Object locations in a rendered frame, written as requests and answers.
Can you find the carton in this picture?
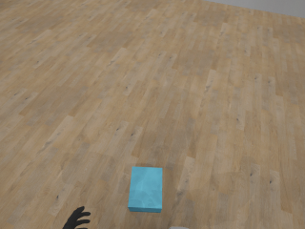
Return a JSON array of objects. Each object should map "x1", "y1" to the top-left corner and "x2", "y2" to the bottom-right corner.
[{"x1": 128, "y1": 166, "x2": 163, "y2": 213}]

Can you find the left robot hand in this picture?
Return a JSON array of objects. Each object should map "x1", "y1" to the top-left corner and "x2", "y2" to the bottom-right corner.
[{"x1": 62, "y1": 206, "x2": 91, "y2": 229}]

